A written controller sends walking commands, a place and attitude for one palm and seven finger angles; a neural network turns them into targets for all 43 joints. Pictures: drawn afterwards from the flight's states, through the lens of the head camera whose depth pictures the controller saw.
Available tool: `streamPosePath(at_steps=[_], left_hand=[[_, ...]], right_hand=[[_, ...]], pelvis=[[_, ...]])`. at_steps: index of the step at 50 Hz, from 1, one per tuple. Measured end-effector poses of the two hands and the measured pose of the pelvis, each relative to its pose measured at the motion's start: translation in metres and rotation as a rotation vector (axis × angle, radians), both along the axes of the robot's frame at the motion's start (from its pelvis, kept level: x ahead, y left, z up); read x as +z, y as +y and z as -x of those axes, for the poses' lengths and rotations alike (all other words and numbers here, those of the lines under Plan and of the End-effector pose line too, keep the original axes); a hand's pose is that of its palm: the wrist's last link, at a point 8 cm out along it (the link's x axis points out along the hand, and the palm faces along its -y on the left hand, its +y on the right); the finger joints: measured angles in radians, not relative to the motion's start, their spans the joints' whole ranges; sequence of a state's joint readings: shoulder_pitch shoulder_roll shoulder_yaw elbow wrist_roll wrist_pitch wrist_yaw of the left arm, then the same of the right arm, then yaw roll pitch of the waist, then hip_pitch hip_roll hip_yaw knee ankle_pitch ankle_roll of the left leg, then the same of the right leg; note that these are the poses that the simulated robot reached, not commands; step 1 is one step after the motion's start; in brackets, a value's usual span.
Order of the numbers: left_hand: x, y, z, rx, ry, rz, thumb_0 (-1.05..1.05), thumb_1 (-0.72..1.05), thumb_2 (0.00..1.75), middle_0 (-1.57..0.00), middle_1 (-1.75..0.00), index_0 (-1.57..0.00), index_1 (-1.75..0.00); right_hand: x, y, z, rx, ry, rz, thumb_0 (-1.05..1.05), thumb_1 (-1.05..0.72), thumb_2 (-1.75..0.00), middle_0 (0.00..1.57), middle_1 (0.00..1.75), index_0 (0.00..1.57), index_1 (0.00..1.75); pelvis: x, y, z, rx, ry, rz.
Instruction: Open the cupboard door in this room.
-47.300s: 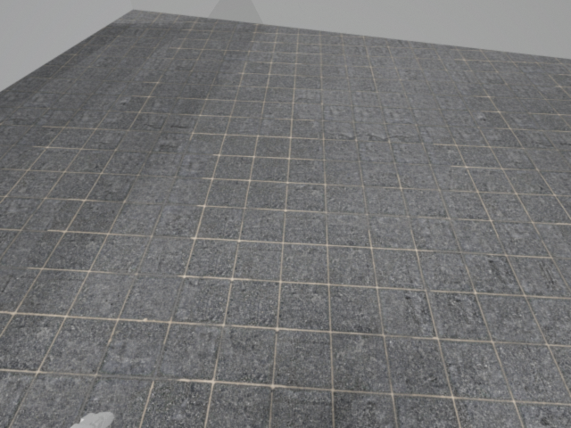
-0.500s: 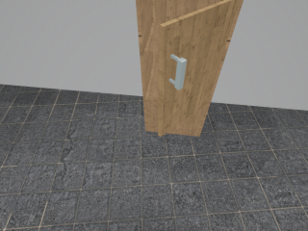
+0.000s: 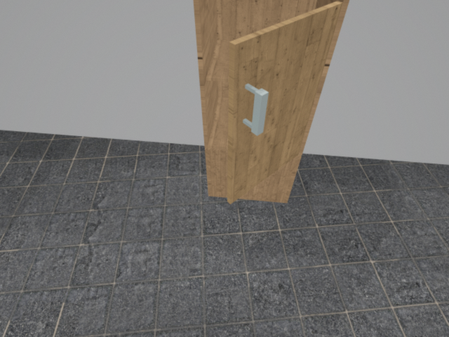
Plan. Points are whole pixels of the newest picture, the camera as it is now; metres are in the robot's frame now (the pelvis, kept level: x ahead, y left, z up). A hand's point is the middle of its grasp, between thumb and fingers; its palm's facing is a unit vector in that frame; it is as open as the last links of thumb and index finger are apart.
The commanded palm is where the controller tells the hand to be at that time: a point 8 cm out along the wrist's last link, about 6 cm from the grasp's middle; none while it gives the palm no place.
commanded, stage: look to check the result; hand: left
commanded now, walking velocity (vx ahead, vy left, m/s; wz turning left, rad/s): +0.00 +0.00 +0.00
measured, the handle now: (253, 109) +0.63 -0.04 +0.05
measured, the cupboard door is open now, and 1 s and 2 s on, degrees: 47 47 47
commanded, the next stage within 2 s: walk to a spot facing it in 0.52 s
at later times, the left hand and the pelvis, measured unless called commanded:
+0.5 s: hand out of the picture +0.01 +0.17 -0.17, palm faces +0.04 -0.98 -0.20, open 7.4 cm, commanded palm none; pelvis +0.01 -0.01 +0.00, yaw +0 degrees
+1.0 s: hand out of the picture +0.06 +0.18 -0.18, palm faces -0.07 -0.97 -0.22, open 7.4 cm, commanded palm none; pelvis +0.01 -0.01 -0.01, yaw -8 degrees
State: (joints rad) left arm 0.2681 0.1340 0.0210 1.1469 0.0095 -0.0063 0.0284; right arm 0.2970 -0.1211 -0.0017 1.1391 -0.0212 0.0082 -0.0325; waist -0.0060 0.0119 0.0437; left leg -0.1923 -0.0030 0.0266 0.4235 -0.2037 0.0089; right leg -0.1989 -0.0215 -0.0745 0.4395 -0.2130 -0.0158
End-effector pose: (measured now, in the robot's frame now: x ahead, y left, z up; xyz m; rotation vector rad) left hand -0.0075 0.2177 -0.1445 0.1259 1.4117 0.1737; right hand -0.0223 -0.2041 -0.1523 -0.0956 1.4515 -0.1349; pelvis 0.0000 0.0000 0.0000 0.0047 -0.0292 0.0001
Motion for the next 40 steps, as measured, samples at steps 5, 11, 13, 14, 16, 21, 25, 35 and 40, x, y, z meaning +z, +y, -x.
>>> streamPosePath(at_steps=[5, 11, 13, 14, 16, 21, 25, 35, 40], left_hand=[[0.0, 0.0, 0.003, 0.002, 0.014, 0.0, 0.01, 0.91, 0.9, -0.2, -0.3, -0.2, -0.3], [0.001, -0.001, 0.004, 0.003, 0.023, -0.002, 0.01, 0.9, 0.9, -0.2, -0.3, -0.2, -0.3], [0.002, 0.0, 0.002, 0.003, 0.022, -0.004, 0.01, 0.9, 0.9, -0.2, -0.3, -0.2, -0.3], [0.002, 0.0, 0.002, 0.003, 0.021, -0.004, 0.01, 0.9, 0.9, -0.2, -0.3, -0.2, -0.3], [0.002, 0.0, 0.0, 0.003, 0.017, -0.006, 0.01, 0.9, 0.9, -0.2, -0.3, -0.2, -0.3], [0.003, 0.0, -0.007, -0.002, 0.005, -0.01, 0.01, 0.9, 0.9, -0.2, -0.3, -0.2, -0.3], [0.003, -0.001, -0.012, -0.007, -0.004, -0.012, 0.01, 0.9, 0.9, -0.2, -0.3, -0.2, -0.3], [0.004, -0.001, -0.023, -0.013, -0.019, -0.018, 0.01, 0.9, 0.9, -0.2, -0.3, -0.2, -0.3], [0.001, -0.001, -0.027, -0.026, -0.002, -0.017, 0.01, 0.9, 0.9, -0.2, -0.3, -0.2, -0.3]], right_hand=[[0.001, -0.004, -0.007, 0.008, -0.008, 0.008, 0.0, -0.91, -0.9, 0.2, 0.3, 0.2, 0.3], [0.001, -0.009, -0.015, 0.016, -0.016, 0.015, 0.0, -0.91, -0.9, 0.2, 0.3, 0.2, 0.3], [0.001, -0.01, -0.017, 0.018, -0.018, 0.016, 0.0, -0.91, -0.9, 0.2, 0.3, 0.2, 0.3], [0.001, -0.011, -0.018, 0.02, -0.019, 0.017, 0.0, -0.91, -0.9, 0.2, 0.3, 0.2, 0.3], [0.002, -0.012, -0.02, 0.022, -0.021, 0.018, 0.0, -0.91, -0.9, 0.2, 0.3, 0.2, 0.3], [0.002, -0.015, -0.024, 0.026, -0.024, 0.02, 0.0, -0.91, -0.9, 0.2, 0.3, 0.2, 0.3], [0.002, -0.018, -0.027, 0.028, -0.026, 0.023, 0.0, -0.91, -0.9, 0.2, 0.3, 0.2, 0.3], [0.003, -0.024, -0.031, 0.029, -0.023, 0.031, 0.0, -0.9, -0.9, 0.2, 0.3, 0.2, 0.3], [0.001, -0.028, -0.031, -0.011, -0.031, 0.044, 0.0, -0.9, -0.9, 0.2, 0.3, 0.2, 0.3]], pelvis=[[0.0, -0.001, -0.001, -0.001, 0.0, 0.0], [0.001, -0.002, -0.003, -0.001, 0.001, 0.0], [0.001, -0.002, -0.004, 0.0, 0.001, 0.0], [0.001, -0.002, -0.005, 0.0, 0.001, 0.0], [0.001, -0.003, -0.006, 0.001, 0.001, 0.0], [0.002, -0.005, -0.007, 0.001, 0.0, 0.0], [0.002, -0.007, -0.009, 0.002, 0.0, 0.0], [0.002, -0.01, -0.012, -0.002, 0.003, -0.001], [-0.001, -0.011, -0.011, -0.039, 0.007, 0.0]])
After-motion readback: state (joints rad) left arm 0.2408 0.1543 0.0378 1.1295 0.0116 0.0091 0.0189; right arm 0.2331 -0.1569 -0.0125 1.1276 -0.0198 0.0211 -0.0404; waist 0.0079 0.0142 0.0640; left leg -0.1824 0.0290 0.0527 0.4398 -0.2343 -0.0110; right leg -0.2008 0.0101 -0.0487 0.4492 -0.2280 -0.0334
